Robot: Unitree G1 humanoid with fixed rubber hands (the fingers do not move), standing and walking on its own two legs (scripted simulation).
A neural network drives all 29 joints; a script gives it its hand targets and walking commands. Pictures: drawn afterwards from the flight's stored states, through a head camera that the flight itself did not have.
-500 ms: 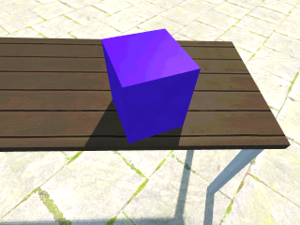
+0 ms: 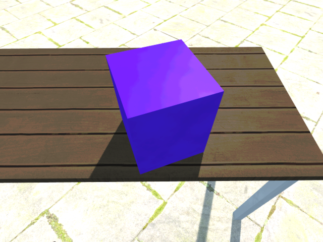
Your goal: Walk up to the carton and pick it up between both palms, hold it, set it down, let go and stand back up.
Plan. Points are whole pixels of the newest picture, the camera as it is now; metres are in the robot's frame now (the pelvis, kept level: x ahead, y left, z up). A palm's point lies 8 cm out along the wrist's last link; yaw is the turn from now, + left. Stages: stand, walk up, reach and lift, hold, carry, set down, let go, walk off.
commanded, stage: walk up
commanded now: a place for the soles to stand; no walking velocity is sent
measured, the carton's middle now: (160, 109) +0.45 +0.03 +0.07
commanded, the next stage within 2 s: stand in 1.58 s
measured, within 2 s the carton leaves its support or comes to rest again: neither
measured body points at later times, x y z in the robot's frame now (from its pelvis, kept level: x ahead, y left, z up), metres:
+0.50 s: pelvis -0.04 +0.01 +0.00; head -0.03 +0.01 +0.45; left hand +0.05 +0.32 -0.11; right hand +0.04 -0.30 -0.12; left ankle +0.02 +0.12 -0.73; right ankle -0.04 -0.12 -0.73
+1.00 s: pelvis -0.04 +0.00 +0.01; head -0.01 +0.00 +0.46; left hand +0.06 +0.31 -0.11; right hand +0.04 -0.30 -0.12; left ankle +0.02 +0.12 -0.73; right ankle -0.04 -0.12 -0.73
